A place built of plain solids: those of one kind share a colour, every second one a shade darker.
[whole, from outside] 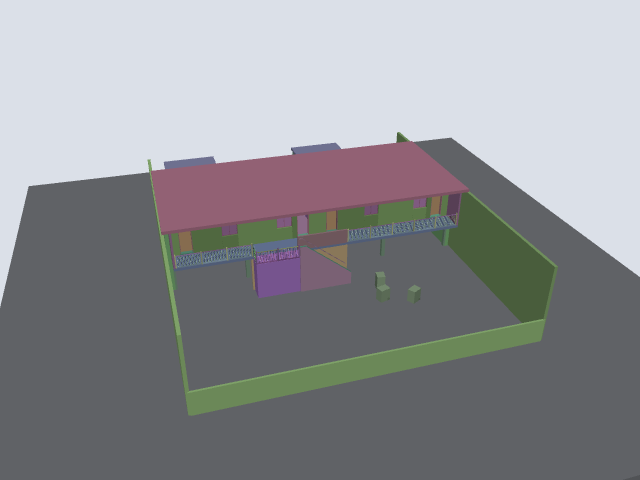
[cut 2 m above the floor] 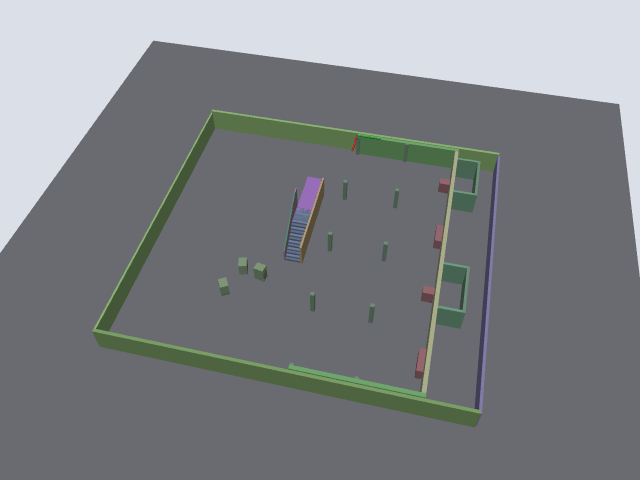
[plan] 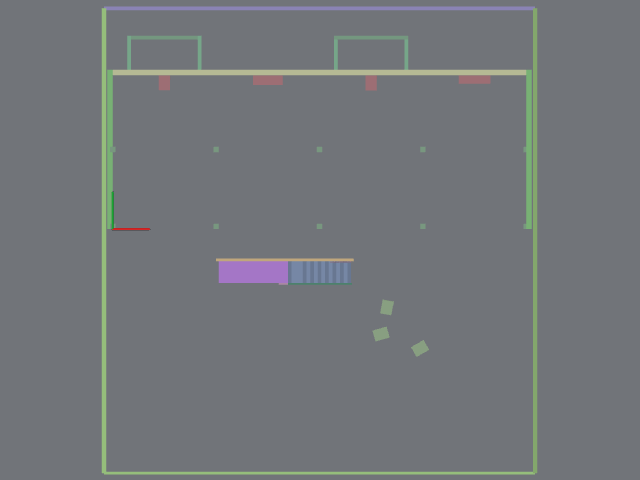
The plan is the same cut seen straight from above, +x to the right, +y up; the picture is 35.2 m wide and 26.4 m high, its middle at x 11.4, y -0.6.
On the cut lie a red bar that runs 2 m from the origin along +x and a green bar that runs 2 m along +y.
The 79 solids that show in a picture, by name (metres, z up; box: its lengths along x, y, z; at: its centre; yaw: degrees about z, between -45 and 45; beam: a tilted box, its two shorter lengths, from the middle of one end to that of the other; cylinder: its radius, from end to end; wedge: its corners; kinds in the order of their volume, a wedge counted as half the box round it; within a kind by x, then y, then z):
{
 "site_fence_1": {"box": [0.24, 25.57, 6.01], "at": [-0.48, -0.64, 2.95]},
 "site_fence_2": {"box": [23.71, 0.15, 1.85], "at": [11.37, -13.43, 0.88]},
 "site_fence_3": {"box": [0.24, 25.57, 6.01], "at": [23.23, -0.64, 2.95]},
 "roof_1": {"box": [23.75, 10.92, 0.25], "at": [11.37, 3.5, 6.08]},
 "gable_1": {"box": [0.3, 8.76, 6.01], "at": [-0.15, 4.38, 2.95]},
 "gable_2": {"box": [0.3, 8.76, 6.01], "at": [22.9, 4.38, 2.95]},
 "back_1": {"box": [22.75, 0.3, 2.78], "at": [11.37, 8.61, 1.34]},
 "step_1": {"box": [0.5, 1.2, 2.86], "at": [9.59, -2.36, 1.38]},
 "step_2": {"box": [0.61, 1.2, 2.7], "at": [9.74, -2.36, 1.3]},
 "step_3": {"box": [0.61, 1.2, 2.37], "at": [10.15, -2.36, 1.13]},
 "step_4": {"box": [0.61, 1.2, 2.2], "at": [10.35, -2.36, 1.05]},
 "step_5": {"box": [0.61, 1.2, 2.04], "at": [10.56, -2.36, 0.97]},
 "step_6": {"box": [0.61, 1.2, 1.87], "at": [10.76, -2.36, 0.89]},
 "step_7": {"box": [0.61, 1.2, 1.71], "at": [10.96, -2.36, 0.8]},
 "step_8": {"box": [0.61, 1.2, 1.54], "at": [11.17, -2.36, 0.72]},
 "step_9": {"box": [0.61, 1.2, 1.37], "at": [11.37, -2.36, 0.64]},
 "step_10": {"box": [0.61, 1.2, 1.21], "at": [11.58, -2.36, 0.55]},
 "step_11": {"box": [0.61, 1.2, 1.04], "at": [11.78, -2.36, 0.47]},
 "step_12": {"box": [0.61, 1.2, 0.88], "at": [11.99, -2.36, 0.39]},
 "step_13": {"box": [0.61, 1.2, 0.71], "at": [12.19, -2.36, 0.31]},
 "step_14": {"box": [0.61, 1.2, 0.55], "at": [12.4, -2.36, 0.22]},
 "step_15": {"box": [0.61, 1.2, 0.38], "at": [12.6, -2.36, 0.14]},
 "step_16": {"box": [0.61, 1.2, 0.22], "at": [12.8, -2.36, 0.06]},
 "unit_floor_1": {"box": [5.45, 8.16, 0.36], "at": [8.53, 4.38, 2.92]},
 "face_1": {"box": [0.7, 0.3, 3.23], "at": [0.35, 0.15, 4.34]},
 "face_2": {"box": [2.24, 0.3, 3.23], "at": [2.77, 0.15, 4.34]},
 "face_3": {"box": [1.2, 0.3, 1.3], "at": [4.49, 0.15, 3.38]},
 "face_4": {"box": [3.04, 0.3, 3.23], "at": [6.61, 0.15, 4.34]},
 "face_5": {"box": [1.2, 0.3, 1.3], "at": [8.72, 0.15, 3.38]},
 "face_6": {"box": [0.4, 0.3, 3.23], "at": [9.52, 0.15, 4.34]},
 "face_7": {"box": [1.4, 0.3, 3.23], "at": [11.37, 0.15, 4.34]},
 "face_8": {"box": [2.24, 0.3, 3.23], "at": [14.14, 0.15, 4.34]},
 "face_9": {"box": [1.2, 0.3, 1.3], "at": [15.86, 0.15, 3.38]},
 "face_10": {"box": [3.04, 0.3, 3.23], "at": [17.98, 0.15, 4.34]},
 "face_11": {"box": [1.2, 0.3, 1.3], "at": [20.1, 0.15, 3.38]},
 "face_12": {"box": [0.4, 0.3, 3.23], "at": [20.9, 0.15, 4.34]},
 "face_13": {"box": [0.7, 0.3, 3.23], "at": [22.4, 0.15, 4.34]},
 "head_1": {"box": [3.8, 1.2, 3.03], "at": [7.74, -2.36, 1.46]},
 "bay_back_1": {"box": [4.09, 0.21, 6.01], "at": [2.84, 10.54, 2.95]},
 "bay_back_2": {"box": [4.09, 0.21, 6.01], "at": [14.22, 10.54, 2.95]},
 "deck_1": {"box": [22.75, 1.76, 0.24], "at": [11.37, -0.88, 2.86]},
 "bay_side_1": {"box": [0.21, 1.88, 6.01], "at": [0.91, 9.7, 2.95]},
 "bay_side_2": {"box": [0.21, 1.88, 6.01], "at": [4.78, 9.7, 2.95]},
 "bay_side_3": {"box": [0.21, 1.88, 6.01], "at": [12.28, 9.7, 2.95]},
 "bay_side_4": {"box": [0.21, 1.88, 6.01], "at": [16.16, 9.7, 2.95]},
 "site_backwall_1": {"box": [23.71, 0.2, 1.85], "at": [11.37, 12.14, 0.88]},
 "bay_roof_1": {"box": [4.29, 2.03, 0.2], "at": [2.84, 9.73, 6.06]},
 "bay_roof_2": {"box": [4.29, 2.03, 0.2], "at": [14.22, 9.73, 6.06]},
 "spine_1": {"box": [7.58, 0.15, 2.8], "at": [9.47, -1.69, 1.35]},
 "piece_1": {"box": [0.62, 0.82, 1.06], "at": [2.84, 8.04, 0.48]},
 "piece_2": {"box": [1.64, 0.52, 0.99], "at": [8.53, 8.18, 0.44]},
 "piece_3": {"box": [0.62, 0.82, 1.09], "at": [14.21, 8.04, 0.49]},
 "piece_4": {"box": [1.75, 0.46, 1.05], "at": [19.9, 8.22, 0.48]},
 "column_1": {"box": [0.3, 0.3, 2.78], "at": [0.0, 0.15, 1.34]},
 "column_2": {"box": [0.3, 0.3, 2.78], "at": [0.0, 4.38, 1.34]},
 "column_3": {"box": [0.3, 0.3, 2.78], "at": [5.69, 0.15, 1.34]},
 "column_4": {"box": [0.3, 0.3, 2.78], "at": [5.69, 4.38, 1.34]},
 "column_5": {"box": [0.3, 0.3, 2.78], "at": [11.37, 0.15, 1.34]},
 "column_6": {"box": [0.3, 0.3, 2.78], "at": [11.37, 4.38, 1.34]},
 "column_7": {"box": [0.3, 0.3, 2.78], "at": [17.06, 0.15, 1.34]},
 "column_8": {"box": [0.3, 0.3, 2.78], "at": [17.06, 4.38, 1.34]},
 "column_9": {"box": [0.3, 0.3, 2.78], "at": [22.75, 0.15, 1.34]},
 "foot_bin_1": {"box": [0.82, 0.62, 1.07], "at": [14.76, -5.77, 0.48], "yaw": 15.9},
 "foot_bin_2": {"box": [0.62, 0.76, 1.28], "at": [15.08, -4.32, 0.59], "yaw": -10.4},
 "foot_bin_3": {"box": [0.8, 0.62, 1.09], "at": [16.9, -6.57, 0.49], "yaw": 30.0},
 "deck_end_1": {"box": [0.15, 1.76, 3.02], "at": [0.07, -0.88, 4.44]},
 "deck_end_2": {"box": [0.15, 1.76, 3.02], "at": [22.67, -0.88, 4.44]},
 "guard_panel_1": {"wedge": [[9.13, -3.06, -0.05], [9.13, -3.06, 3.93], [9.13, -2.96, -0.05], [9.13, -2.96, 3.93], [9.63, -3.06, -0.05], [9.63, -3.06, 3.93], [9.63, -2.96, -0.05], [9.63, -2.96, 3.93]]},
 "guard_panel_2": {"wedge": [[9.63, -3.06, -0.05], [9.63, -3.06, 3.88], [9.63, -2.96, -0.05], [9.63, -2.96, 3.88], [13.16, -3.06, -0.05], [13.16, -3.06, 1.02], [13.16, -2.96, -0.05], [13.16, -2.96, 1.02]]},
 "deck_guard_stair_1": {"box": [3.99, 0.15, 1.15], "at": [11.27, -1.69, 3.5]},
 "guard_cap_1": {"wedge": [[9.63, -3.06, 3.88], [9.63, -3.06, 3.93], [9.63, -2.96, 3.88], [9.63, -2.96, 3.93], [13.16, -3.06, 1.02], [13.16, -3.06, 1.07], [13.16, -2.96, 1.02], [13.16, -2.96, 1.07]]},
 "doorleaf_door_1": {"box": [0.89, 0.042, 2.0], "at": [1.18, 0.28, 4.05]},
 "doorleaf_door_2": {"box": [0.88, 0.036, 1.99], "at": [12.55, 0.28, 4.05]},
 "doorleaf_door_3": {"box": [0.88, 0.036, 1.99], "at": [21.57, 0.28, 4.05]},
 "kwblind_1": {"box": [1.1, 0.03, 0.95], "at": [4.49, 0.15, 4.55]},
 "kwblind_2": {"box": [1.1, 0.03, 0.95], "at": [8.72, 0.15, 4.55]},
 "kwblind_3": {"box": [1.1, 0.03, 0.95], "at": [15.86, 0.15, 4.55]},
 "kwblind_4": {"box": [1.1, 0.03, 0.95], "at": [20.1, 0.15, 4.55]},
 "sill_1": {"box": [1.05, 0.34, 0.14], "at": [1.18, 0.13, 3.03]}
}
